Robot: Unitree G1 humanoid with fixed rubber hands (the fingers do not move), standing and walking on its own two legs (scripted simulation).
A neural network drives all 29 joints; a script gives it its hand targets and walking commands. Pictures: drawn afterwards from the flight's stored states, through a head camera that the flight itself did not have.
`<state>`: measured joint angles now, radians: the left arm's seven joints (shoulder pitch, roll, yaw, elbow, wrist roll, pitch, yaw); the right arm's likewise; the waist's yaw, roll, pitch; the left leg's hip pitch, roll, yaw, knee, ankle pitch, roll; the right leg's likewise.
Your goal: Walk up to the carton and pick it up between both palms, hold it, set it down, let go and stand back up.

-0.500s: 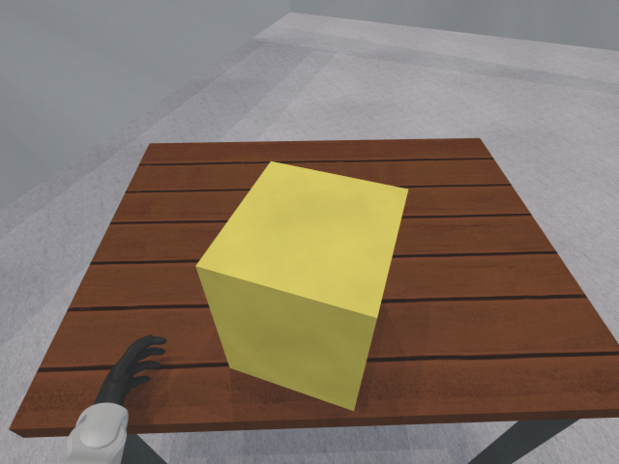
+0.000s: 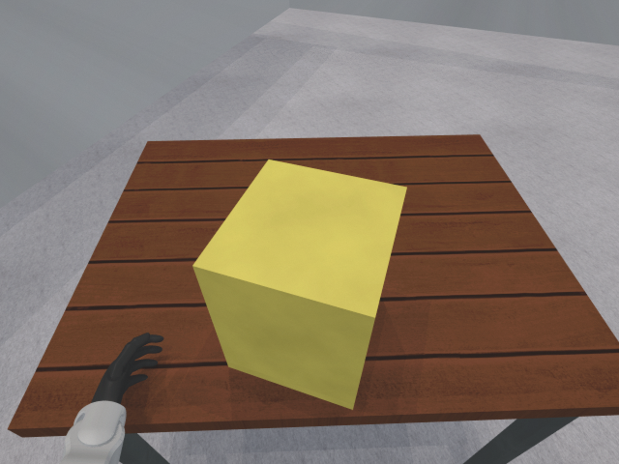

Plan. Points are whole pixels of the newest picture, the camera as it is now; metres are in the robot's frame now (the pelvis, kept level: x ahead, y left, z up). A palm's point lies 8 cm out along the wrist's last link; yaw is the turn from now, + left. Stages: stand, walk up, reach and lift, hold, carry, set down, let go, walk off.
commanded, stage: stand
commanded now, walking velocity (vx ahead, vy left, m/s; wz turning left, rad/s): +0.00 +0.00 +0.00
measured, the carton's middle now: (310, 284) +0.36 +0.03 +0.04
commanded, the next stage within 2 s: none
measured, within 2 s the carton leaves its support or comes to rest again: neither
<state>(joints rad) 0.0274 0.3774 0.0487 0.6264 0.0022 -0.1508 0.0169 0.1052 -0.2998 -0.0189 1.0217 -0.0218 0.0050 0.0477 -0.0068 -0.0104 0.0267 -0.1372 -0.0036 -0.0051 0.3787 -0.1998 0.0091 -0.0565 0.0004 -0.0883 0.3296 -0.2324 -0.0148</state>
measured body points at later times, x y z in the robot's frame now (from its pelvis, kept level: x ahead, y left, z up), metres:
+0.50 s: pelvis +0.00 +0.00 +0.00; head +0.00 +0.01 +0.45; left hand +0.24 +0.29 -0.02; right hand +0.11 -0.28 -0.12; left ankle +0.00 +0.11 -0.75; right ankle -0.03 -0.10 -0.75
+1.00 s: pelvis +0.00 +0.00 +0.00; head +0.00 +0.01 +0.45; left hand +0.24 +0.29 -0.02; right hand +0.11 -0.28 -0.12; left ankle +0.00 +0.11 -0.75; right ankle -0.03 -0.10 -0.75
